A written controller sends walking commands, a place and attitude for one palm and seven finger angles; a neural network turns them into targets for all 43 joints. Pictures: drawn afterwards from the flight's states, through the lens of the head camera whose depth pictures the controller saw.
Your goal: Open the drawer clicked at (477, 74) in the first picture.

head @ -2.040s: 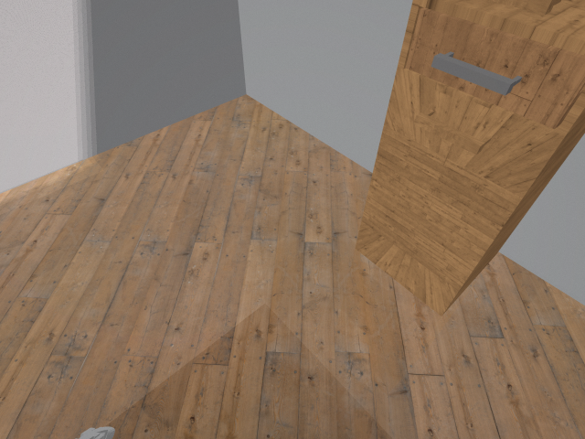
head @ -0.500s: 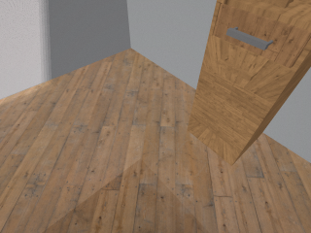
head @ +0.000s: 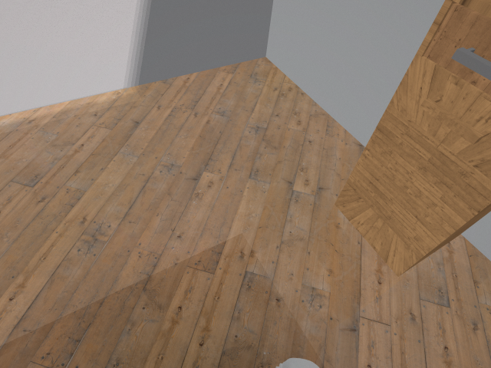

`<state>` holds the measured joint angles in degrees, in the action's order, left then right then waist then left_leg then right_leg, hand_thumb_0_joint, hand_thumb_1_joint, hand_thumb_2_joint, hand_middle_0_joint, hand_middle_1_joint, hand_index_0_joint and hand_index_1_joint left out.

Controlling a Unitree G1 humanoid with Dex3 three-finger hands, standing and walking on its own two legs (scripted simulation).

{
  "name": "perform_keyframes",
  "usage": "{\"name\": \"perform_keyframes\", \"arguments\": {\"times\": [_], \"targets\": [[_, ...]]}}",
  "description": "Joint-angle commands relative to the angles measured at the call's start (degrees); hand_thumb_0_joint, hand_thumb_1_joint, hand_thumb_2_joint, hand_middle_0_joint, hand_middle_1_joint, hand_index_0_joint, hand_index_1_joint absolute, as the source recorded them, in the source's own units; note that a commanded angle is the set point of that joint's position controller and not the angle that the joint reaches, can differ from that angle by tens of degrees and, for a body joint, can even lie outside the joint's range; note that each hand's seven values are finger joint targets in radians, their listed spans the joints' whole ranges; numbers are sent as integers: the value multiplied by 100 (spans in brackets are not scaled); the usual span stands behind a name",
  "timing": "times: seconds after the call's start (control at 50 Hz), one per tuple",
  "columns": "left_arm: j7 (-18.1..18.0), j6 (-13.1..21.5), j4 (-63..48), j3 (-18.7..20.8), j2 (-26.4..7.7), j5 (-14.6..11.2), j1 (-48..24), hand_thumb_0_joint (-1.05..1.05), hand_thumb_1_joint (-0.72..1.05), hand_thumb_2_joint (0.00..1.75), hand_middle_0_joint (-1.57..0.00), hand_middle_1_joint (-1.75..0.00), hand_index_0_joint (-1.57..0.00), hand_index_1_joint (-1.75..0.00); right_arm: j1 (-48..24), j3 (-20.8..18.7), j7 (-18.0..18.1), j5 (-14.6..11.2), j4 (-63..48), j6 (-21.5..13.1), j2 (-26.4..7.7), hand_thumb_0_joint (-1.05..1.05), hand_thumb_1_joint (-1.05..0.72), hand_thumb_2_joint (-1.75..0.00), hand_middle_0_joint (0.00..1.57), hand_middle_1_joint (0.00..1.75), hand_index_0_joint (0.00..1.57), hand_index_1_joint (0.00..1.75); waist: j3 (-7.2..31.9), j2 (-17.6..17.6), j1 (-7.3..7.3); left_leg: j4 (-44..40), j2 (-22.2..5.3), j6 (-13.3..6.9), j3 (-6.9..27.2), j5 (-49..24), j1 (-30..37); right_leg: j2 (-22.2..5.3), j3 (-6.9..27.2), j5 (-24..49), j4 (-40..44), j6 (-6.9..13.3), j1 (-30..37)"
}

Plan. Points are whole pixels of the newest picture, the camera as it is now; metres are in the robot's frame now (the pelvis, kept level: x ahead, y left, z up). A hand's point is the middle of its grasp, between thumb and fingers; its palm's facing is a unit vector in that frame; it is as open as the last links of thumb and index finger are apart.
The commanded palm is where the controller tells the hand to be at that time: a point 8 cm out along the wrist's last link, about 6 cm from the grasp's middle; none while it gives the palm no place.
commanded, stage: walk to a spot facing it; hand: left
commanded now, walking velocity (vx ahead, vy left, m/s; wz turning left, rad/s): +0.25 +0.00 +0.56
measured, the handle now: out of the picture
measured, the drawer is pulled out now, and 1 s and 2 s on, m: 0.00 0.00 0.00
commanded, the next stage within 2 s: turn to face it in 0.60 s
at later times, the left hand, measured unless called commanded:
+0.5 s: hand out of the picture +0.05 +0.15 -0.14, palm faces +0.33 -0.91 -0.26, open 7.4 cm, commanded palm none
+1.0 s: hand out of the picture +0.04 +0.18 -0.18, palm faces +0.50 -0.85 -0.18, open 7.4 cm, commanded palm none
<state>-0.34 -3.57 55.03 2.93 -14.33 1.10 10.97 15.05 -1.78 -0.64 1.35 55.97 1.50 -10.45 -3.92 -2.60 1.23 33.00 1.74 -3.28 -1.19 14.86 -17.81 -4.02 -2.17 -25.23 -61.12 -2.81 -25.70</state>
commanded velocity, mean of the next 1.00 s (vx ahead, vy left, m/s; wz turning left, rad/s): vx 0.10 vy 0.00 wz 0.18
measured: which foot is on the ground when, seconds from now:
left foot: down 0.00-0.34, up 0.36-0.78, down 0.80-1.00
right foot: up 0.00-0.32, down 0.34-0.78, up 0.80-1.00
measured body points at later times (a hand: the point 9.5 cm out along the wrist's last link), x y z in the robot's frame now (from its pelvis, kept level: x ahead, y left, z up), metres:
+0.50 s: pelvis +0.07 -0.05 +0.01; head +0.08 -0.07 +0.46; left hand +0.04 +0.20 -0.12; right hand +0.18 -0.30 -0.14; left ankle +0.05 +0.09 -0.64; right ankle +0.08 -0.15 -0.73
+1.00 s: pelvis +0.16 +0.03 +0.01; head +0.17 +0.07 +0.45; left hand +0.02 +0.22 -0.16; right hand +0.38 -0.08 -0.12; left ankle +0.14 +0.11 -0.73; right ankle +0.20 -0.13 -0.66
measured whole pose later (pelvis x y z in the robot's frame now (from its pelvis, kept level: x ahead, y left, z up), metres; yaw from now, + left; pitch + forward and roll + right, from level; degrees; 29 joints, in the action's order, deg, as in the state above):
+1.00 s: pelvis +0.16 +0.03 +0.01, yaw +23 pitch -2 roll -1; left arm -1.3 -2.8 60.1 3.0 -11.0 0.8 19.7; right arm 1.9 0.0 0.7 0.7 54.3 -0.6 -6.5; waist -5.8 -2.1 -4.7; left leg 30.0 -3.2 -3.7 -11.5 15.2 -13.1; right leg -5.8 -2.2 -26.1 -61.7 -3.4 -24.6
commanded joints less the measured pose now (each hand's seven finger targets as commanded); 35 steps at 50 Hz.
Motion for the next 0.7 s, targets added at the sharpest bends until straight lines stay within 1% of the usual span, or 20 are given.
{"name": "perform_keyframes", "arguments": {"times": [0.0,0.04,0.1,0.16,0.22,0.24,0.26,0.28,0.3,0.32,0.34,0.36,0.38,0.4,0.42,0.46,0.54,0.62,0.66,0.68], "targets": [[62,258,-490,159,-433,19,-106,0,90,90,-20,-30,-20,-30,200,-328,135,-8,-340,-217,-1272,0,-90,-90,20,30,20,30,437,994,63,-2077,-1340,-605,2193,1269,673,-52,156,242,226,-33,-630],[86,295,-551,152,-384,24,-236,0,90,90,-20,-30,-20,-30,416,-354,133,-9,-284,-234,-1246,0,-90,-90,20,30,20,30,324,938,160,-2117,-1324,-678,2362,1326,772,26,106,176,547,-41,-684],[99,331,-609,154,-310,25,-260,0,90,90,-20,-30,-20,-30,558,-388,133,-1,-237,-248,-1241,0,-90,-90,20,30,20,30,306,1005,196,-2164,-1297,-740,2535,1489,929,86,86,163,908,-56,-735],[108,376,-690,150,-263,21,-346,0,90,90,-20,-30,-20,-30,590,-418,132,15,-216,-245,-1254,0,-90,-90,20,30,20,30,283,1099,220,-2082,-1291,-811,2696,1341,907,153,75,53,1414,-50,-549],[102,398,-666,149,-228,3,-38,0,90,90,-20,-30,-20,-30,321,-425,118,26,-279,-219,-1305,0,-90,-90,20,30,20,30,234,1157,29,-1967,-1165,-758,2693,1312,277,288,10,113,2065,-2,301],[101,422,-610,169,-247,1,197,0,90,90,-20,-30,-20,-30,202,-432,107,25,-317,-208,-1301,0,-90,-90,20,30,20,30,272,1074,-89,-1771,-1070,-706,2629,1212,6,384,-31,199,2437,4,831],[96,453,-499,185,-252,2,573,0,90,90,-20,-30,-20,-30,30,-437,107,16,-357,-194,-1274,0,-90,-90,20,30,20,30,324,948,-288,-1439,-907,-595,2492,1244,-455,457,-104,515,2979,12,1587],[66,503,-380,240,-390,22,988,0,90,90,-20,-30,-20,-30,-115,-426,95,-11,-415,-192,-1154,0,-90,-90,20,30,20,30,335,593,-518,-834,-575,-363,2207,1564,-1298,286,31,709,3744,59,2624],[-21,569,-341,352,-929,113,1344,0,90,90,-20,-30,-20,-30,-38,-341,71,-70,-537,-199,-719,0,-90,-90,20,30,20,30,447,-865,-671,773,31,40,1256,1866,-2696,-1125,1578,-773,4690,444,3740],[-72,543,-370,338,-1227,46,1505,0,90,90,-20,-30,-20,-30,-306,-323,42,7,-757,-248,-653,0,-90,-90,20,30,20,30,173,-1477,-747,2145,233,273,503,1822,-3167,-2437,3220,-1801,5475,864,3157],[-107,543,-416,344,-1176,1,1324,0,90,90,-20,-30,-20,-30,-423,-403,1,65,-812,-203,-912,0,-90,-90,20,30,20,30,-50,-716,-540,2824,-157,288,614,1494,-2920,-2605,3299,-2328,5684,1022,2368],[-107,603,-467,321,-1080,20,953,0,90,90,-20,-30,-20,-30,-401,-420,-75,71,-704,-160,-859,0,-90,-90,20,30,20,30,-233,-724,-366,3159,-358,307,597,1062,-2777,-2358,2970,-2416,5772,913,1764],[-98,649,-477,232,-819,18,648,0,90,90,-20,-30,-20,-30,-349,-419,-138,85,-598,-96,-835,0,-90,-90,20,30,20,30,-484,-670,-198,3397,-492,365,468,552,-2548,-2064,2221,-1842,5753,776,1304],[-90,695,-449,151,-554,10,469,0,90,90,-20,-30,-20,-30,-233,-406,-185,93,-479,-51,-746,0,-90,-90,20,30,20,30,-513,-408,-27,3498,-559,430,361,119,-2294,-1690,1381,-843,5557,679,1178],[-78,732,-396,107,-444,-2,504,0,90,90,-20,-30,-20,-30,-93,-384,-211,78,-395,-23,-623,0,-90,-90,20,30,20,30,-390,-390,28,3529,-536,487,236,-151,-2196,-1419,665,61,5382,600,1349],[-88,764,-246,62,-291,6,800,0,90,90,-20,-30,-20,-30,-178,-370,-229,41,-374,5,-558,0,-90,-90,20,30,20,30,-370,-514,-18,3531,-537,550,78,-372,-2215,-1267,75,1271,5186,574,1603],[-141,747,-29,40,-302,37,1308,0,90,90,-20,-30,-20,-30,-693,-291,-227,18,-537,64,-485,0,-90,-90,20,30,20,30,-227,-563,-160,3094,-544,587,-158,-236,-2316,-1335,-515,3559,4644,606,2264],[-185,645,34,53,-445,61,1650,0,90,90,-20,-30,-20,-30,-1367,-160,-250,22,-750,76,-395,0,-90,-90,20,30,20,30,-168,-740,-379,1939,-478,522,-499,-134,-1968,-1369,-870,4783,4207,595,2563],[-194,593,12,87,-565,79,1635,0,90,90,-20,-30,-20,-30,-1522,-129,-256,24,-830,51,-404,0,-90,-90,20,30,20,30,-117,-843,-405,1254,-384,431,-691,16,-1545,-1476,-976,5194,3943,604,2581],[-196,584,2,99,-644,83,1630,0,90,90,-20,-30,-20,-30,-1440,-112,-226,29,-825,22,-415,0,-90,-90,20,30,20,30,37,-835,-375,950,-258,359,-802,113,-1124,-1522,-940,5679,3674,630,2554]]}}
